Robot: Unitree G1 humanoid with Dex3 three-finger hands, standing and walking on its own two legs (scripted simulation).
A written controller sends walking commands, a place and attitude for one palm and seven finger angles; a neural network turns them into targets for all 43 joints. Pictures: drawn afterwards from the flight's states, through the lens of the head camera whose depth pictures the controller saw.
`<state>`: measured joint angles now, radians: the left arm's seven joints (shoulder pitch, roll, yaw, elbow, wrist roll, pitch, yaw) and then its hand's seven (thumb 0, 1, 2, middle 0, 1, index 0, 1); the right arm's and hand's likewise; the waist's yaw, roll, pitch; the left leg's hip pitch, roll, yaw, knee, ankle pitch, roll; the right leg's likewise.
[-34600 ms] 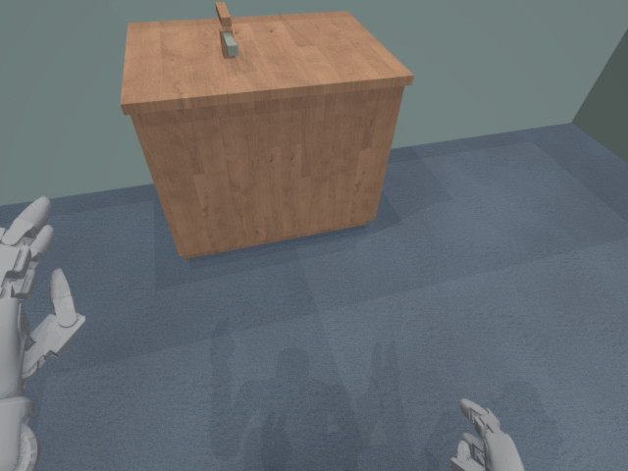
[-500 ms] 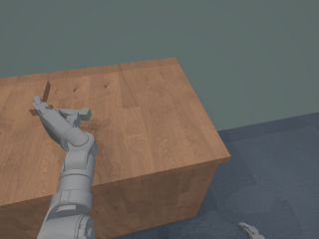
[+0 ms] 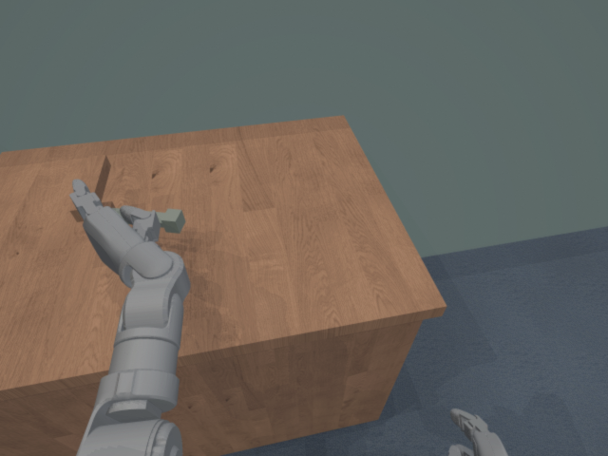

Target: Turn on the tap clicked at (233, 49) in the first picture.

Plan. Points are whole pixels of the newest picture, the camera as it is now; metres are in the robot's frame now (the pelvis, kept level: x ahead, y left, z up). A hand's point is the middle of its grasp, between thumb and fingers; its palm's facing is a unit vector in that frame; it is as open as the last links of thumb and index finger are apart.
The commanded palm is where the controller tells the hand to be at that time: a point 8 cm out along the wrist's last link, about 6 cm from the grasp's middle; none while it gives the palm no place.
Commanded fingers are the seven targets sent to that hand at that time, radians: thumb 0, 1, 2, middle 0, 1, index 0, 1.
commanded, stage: lift the hand up off the lever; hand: left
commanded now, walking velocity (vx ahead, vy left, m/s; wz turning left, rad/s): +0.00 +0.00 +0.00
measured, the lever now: (173, 221) +0.45 +0.26 +0.05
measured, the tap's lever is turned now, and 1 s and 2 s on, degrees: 71 71 71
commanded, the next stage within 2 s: draw the hand back beside the body in 0.04 s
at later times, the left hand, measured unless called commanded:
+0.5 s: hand (145, 261) +0.31 +0.23 +0.12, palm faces +0.34 -0.91 -0.24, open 7.7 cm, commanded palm +0.28 +0.25 +0.14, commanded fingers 0.00 0.90 0.90 -0.17 -0.21 -0.17 -0.21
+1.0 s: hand (109, 285) +0.25 +0.23 +0.15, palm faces +0.32 -0.90 -0.30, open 7.6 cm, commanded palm +0.21 +0.27 +0.16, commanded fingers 0.00 0.90 0.90 -0.19 -0.28 -0.19 -0.28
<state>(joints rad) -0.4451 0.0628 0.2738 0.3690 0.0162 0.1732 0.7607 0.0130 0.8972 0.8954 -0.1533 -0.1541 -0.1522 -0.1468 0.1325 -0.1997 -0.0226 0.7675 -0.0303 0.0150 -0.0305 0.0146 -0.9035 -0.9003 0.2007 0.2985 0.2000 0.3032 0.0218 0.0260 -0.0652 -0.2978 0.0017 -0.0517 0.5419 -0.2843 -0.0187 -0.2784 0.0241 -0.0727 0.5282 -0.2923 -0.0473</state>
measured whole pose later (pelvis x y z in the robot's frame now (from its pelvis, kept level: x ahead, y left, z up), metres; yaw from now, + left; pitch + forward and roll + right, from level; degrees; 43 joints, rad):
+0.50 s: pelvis +0.01 -0.01 +0.01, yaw -3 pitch -3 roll +0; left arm 0.04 0.33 0.23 0.07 -0.10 0.03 0.15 0.01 0.89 0.89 -0.17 -0.18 -0.17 -0.18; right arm 0.22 -0.23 -0.01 0.65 0.04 0.01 -0.06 0.01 -0.90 -0.90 0.20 0.30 0.20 0.30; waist 0.00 0.04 0.00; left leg -0.13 0.03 0.00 0.45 -0.27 -0.02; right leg -0.14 0.05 -0.02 0.45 -0.27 -0.05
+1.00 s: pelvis +0.00 +0.01 +0.01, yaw -3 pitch -5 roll +0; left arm 0.24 0.33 0.22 -0.19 -0.09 -0.10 0.11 0.01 0.89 0.89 -0.20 -0.26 -0.19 -0.25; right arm 0.17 -0.21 0.01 0.64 0.01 -0.06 -0.04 0.02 -0.90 -0.90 0.20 0.30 0.20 0.30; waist 0.05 0.06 0.05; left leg -0.07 0.01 0.00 0.39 -0.23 -0.01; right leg -0.07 0.04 -0.02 0.36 -0.22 -0.04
